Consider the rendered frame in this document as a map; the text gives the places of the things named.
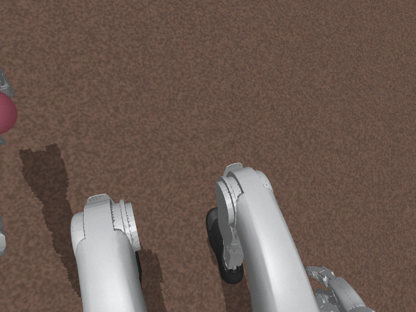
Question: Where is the right robot foot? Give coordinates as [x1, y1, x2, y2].
[206, 207, 244, 284]

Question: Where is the left robot hand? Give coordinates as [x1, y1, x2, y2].
[0, 69, 14, 145]

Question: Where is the ball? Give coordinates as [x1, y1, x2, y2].
[0, 92, 18, 134]

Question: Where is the right robot hand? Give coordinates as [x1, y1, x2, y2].
[305, 266, 366, 312]

